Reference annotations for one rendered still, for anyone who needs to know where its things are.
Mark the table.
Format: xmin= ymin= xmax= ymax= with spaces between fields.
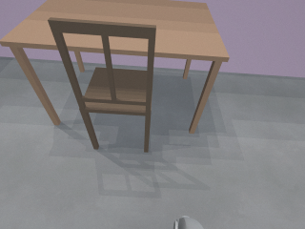
xmin=0 ymin=0 xmax=230 ymax=134

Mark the chair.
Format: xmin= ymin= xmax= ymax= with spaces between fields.
xmin=48 ymin=17 xmax=156 ymax=153

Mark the right robot thigh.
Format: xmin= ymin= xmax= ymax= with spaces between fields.
xmin=173 ymin=217 xmax=204 ymax=229

